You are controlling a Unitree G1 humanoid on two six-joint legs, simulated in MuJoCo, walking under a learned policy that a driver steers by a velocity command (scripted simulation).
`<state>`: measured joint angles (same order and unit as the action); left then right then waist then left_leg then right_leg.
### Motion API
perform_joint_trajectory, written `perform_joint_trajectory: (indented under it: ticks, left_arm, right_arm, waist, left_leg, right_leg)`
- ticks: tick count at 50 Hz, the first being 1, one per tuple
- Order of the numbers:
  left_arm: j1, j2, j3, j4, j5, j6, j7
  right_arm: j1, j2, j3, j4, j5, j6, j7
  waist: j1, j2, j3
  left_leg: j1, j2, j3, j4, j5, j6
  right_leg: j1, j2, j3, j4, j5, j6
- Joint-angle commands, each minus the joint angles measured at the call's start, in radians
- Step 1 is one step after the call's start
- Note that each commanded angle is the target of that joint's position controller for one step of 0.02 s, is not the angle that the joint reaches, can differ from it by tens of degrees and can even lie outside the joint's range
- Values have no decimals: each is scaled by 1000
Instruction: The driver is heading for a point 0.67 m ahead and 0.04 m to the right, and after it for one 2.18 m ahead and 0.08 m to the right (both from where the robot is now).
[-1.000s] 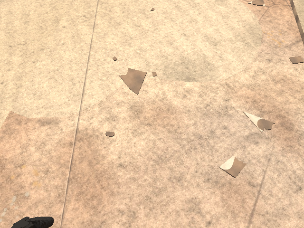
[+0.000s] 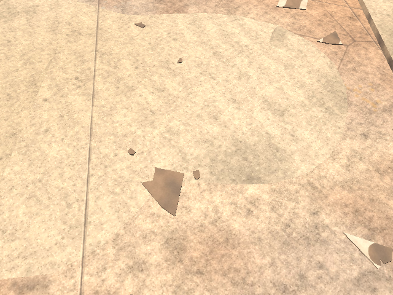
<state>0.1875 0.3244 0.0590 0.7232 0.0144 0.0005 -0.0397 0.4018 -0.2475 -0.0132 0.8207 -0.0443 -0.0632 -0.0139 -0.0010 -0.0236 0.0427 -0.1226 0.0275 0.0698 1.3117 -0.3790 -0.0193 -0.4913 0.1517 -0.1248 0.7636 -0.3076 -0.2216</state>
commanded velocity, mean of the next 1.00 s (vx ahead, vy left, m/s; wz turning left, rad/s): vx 0.46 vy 0.00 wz -0.17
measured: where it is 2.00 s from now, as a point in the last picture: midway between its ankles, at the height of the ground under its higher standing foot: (189, 164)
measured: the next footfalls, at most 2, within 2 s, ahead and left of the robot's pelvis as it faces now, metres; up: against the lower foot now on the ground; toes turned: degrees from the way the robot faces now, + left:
left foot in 0.34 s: +0.57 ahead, +0.11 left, +0.00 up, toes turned -18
right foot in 0.72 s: +0.65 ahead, -0.18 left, +0.00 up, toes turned -15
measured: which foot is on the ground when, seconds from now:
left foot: up 0.00-0.32, down 0.34-0.74, up 0.76-1.00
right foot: down 0.00-0.34, up 0.36-0.70, down 0.72-1.00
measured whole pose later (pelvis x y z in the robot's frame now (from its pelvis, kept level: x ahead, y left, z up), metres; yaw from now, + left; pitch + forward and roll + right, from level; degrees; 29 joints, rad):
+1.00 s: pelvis +0.58 -0.03 +0.04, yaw -6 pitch +2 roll -2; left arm 0.07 0.26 0.06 0.71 0.02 0.01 0.04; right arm 0.21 -0.33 -0.08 0.68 0.02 0.06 -0.02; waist -0.01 0.02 0.06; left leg -0.55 0.09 0.03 0.98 -0.36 -0.08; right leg -0.31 -0.06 -0.15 0.44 -0.15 -0.01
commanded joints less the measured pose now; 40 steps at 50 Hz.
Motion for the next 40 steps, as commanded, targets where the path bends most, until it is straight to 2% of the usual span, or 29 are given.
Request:
perform_joint_trajectory:
  ticks: [1,3,4,6,8,10,12,14,15,16,17,18,19,20,21,22,23,25,26,28,29,31,33,35,36,37,38,39,40]
  left_arm:
    - [230,184,69,21,4,-3,36]
    - [157,142,47,10,4,-32,46]
    - [149,127,38,6,-2,-46,43]
    - [143,139,38,2,-11,-69,36]
    - [153,143,43,5,-9,-76,33]
    - [191,160,53,19,-18,-78,27]
    - [219,180,60,30,-25,-77,27]
    - [248,192,64,51,-23,-74,40]
    - [250,211,67,58,-17,-74,44]
    - [204,223,69,50,-20,-78,44]
    - [169,155,53,29,-21,-85,44]
    - [330,-32,12,-5,-66,-81,56]
    - [342,22,-16,-4,-53,-67,48]
    - [214,95,5,-29,-66,-49,51]
    - [110,115,9,-58,-58,-38,53]
    - [53,111,10,-72,-47,-32,52]
    - [34,86,8,-91,-43,-29,46]
    - [84,30,-7,-94,-43,-16,44]
    - [74,14,-14,-95,-38,-13,45]
    - [32,-20,-37,-103,-16,-23,41]
    - [9,-16,-39,-101,-11,-29,35]
    - [-47,24,-30,-108,-10,-35,27]
    - [-101,66,-15,-124,-5,-38,32]
    - [-86,88,2,-115,4,-43,43]
    - [-64,120,15,-111,11,-45,53]
    - [-3,183,29,-121,32,-40,70]
    - [22,165,25,-126,44,-17,70]
    - [2,114,18,-133,20,-2,66]
    - [-45,79,10,-133,-1,3,66]
  right_arm:
    - [-177,-157,-15,-216,3,-75,11]
    - [-143,-146,-7,-202,-31,-35,12]
    - [-141,-138,-4,-203,-38,-11,15]
    - [-253,-121,7,-255,-35,9,24]
    - [-375,-90,24,-300,-14,7,38]
    - [-423,-76,30,-310,7,2,44]
    - [-446,-100,23,-316,15,-3,39]
    - [-383,-132,9,-289,-2,-13,23]
    - [-287,-168,-8,-263,-5,-22,9]
    - [-126,-196,-23,-219,-4,-35,-3]
    - [51,-246,-41,-176,-15,-46,-16]
    - [85,-318,-58,-170,-55,-50,-9]
    - [52,-257,-64,-200,22,-61,5]
    - [-47,-187,-56,-227,32,-55,1]
    - [-112,-152,-47,-211,32,-53,8]
    - [-135,-129,-39,-201,35,-53,12]
    - [-132,-137,-41,-180,33,-58,16]
    - [-185,-138,-45,-157,42,-60,21]
    - [-215,-144,-48,-148,47,-60,22]
    - [-242,-183,-56,-122,57,-54,22]
    - [-234,-201,-63,-113,64,-49,20]
    - [-212,-233,-74,-101,73,-40,15]
    - [-199,-263,-86,-98,82,-29,11]
    - [-194,-247,-85,-96,87,-16,5]
    - [-172,-207,-76,-97,81,-14,4]
    - [-149,-143,-55,-126,59,-15,5]
    - [-2,-97,-40,-115,70,-4,5]
    - [-1,-192,-67,-100,81,20,4]
    - [-46,-215,-83,-113,85,42,-3]
  waist:
    - [58,105,-36]
    - [-33,120,35]
    - [-51,109,48]
    - [-40,80,95]
    - [-2,44,113]
    - [45,0,67]
    - [71,-24,25]
    - [61,-7,-30]
    - [18,-23,-98]
    - [-80,-27,-167]
    - [-157,-15,-264]
    - [-49,339,-437]
    - [-81,366,-594]
    - [-107,264,-446]
    - [-91,147,-293]
    - [-77,75,-194]
    - [-53,72,-121]
    - [16,100,-88]
    - [29,98,-71]
    - [36,113,-101]
    - [26,132,-121]
    - [17,122,-129]
    - [14,106,-110]
    - [38,107,-106]
    - [40,80,-122]
    - [46,-71,-214]
    - [22,-246,-377]
    - [37,-170,-370]
    - [20,-142,-279]
  left_leg:
    - [-726,40,-165,150,56,17]
    - [-602,84,-162,35,19,-15]
    - [-567,100,-150,-28,-8,-32]
    - [-510,111,-93,-216,62,-56]
    - [-415,89,-62,-435,266,-63]
    - [-315,43,-45,-599,444,-45]
    - [-276,11,-53,-691,485,-23]
    - [-213,-51,-39,-793,447,5]
    - [-115,-79,-43,-809,429,18]
    - [46,-47,-54,-869,516,31]
    - [277,78,-128,-816,543,53]
    - [625,501,-563,-712,1109,218]
    - [698,444,-761,-801,826,277]
    - [564,384,-577,-842,741,248]
    - [403,327,-440,-862,809,225]
    - [282,286,-367,-885,875,220]
    - [167,260,-327,-935,903,220]
    - [37,250,-269,-1003,871,233]
    - [-32,241,-218,-1023,903,236]
    - [-122,184,-139,-1039,956,235]
    - [-129,159,-122,-1037,934,230]
    - [-104,161,-149,-1013,843,215]
    - [-87,163,-197,-962,729,188]
    - [-115,126,-227,-873,583,143]
    - [-163,68,-214,-783,480,102]
    - [-324,-20,-160,-551,136,41]
    - [-475,-66,-116,-305,-354,-6]
    - [-496,-25,-143,-161,-327,-34]
    - [-556,5,-125,-95,-262,-48]
  right_leg:
    - [584,-360,811,-549,-132,-188]
    - [341,-264,645,-554,-3,-154]
    - [253,-230,596,-567,13,-148]
    - [101,-169,513,-616,84,-135]
    - [32,-113,460,-620,207,-91]
    - [85,-114,458,-602,398,-46]
    - [216,-145,483,-558,547,-19]
    - [389,-142,467,-397,875,37]
    - [445,-147,473,-248,1010,74]
    - [428,-132,455,-41,993,111]
    - [295,-95,419,205,742,137]
    - [-45,59,293,640,-306,189]
    - [-135,-10,380,771,-271,221]
    - [-174,-79,337,725,-203,234]
    - [-185,-120,282,672,-159,246]
    - [-197,-137,260,642,-162,254]
    - [-175,-155,250,593,-166,250]
    - [-103,-184,245,423,-146,249]
    - [-64,-184,224,319,-124,254]
    - [81,-185,182,73,48,255]
    - [139,-165,170,-5,148,258]
    - [174,-144,190,-100,265,252]
    - [177,-134,206,-187,289,230]
    - [273,-128,193,-295,379,200]
    - [363,-177,216,-327,524,170]
    - [564,-389,375,-269,946,85]
    - [709,-626,566,-269,1064,-81]
    - [631,-588,564,-319,830,-102]
    - [568,-533,489,-356,615,-71]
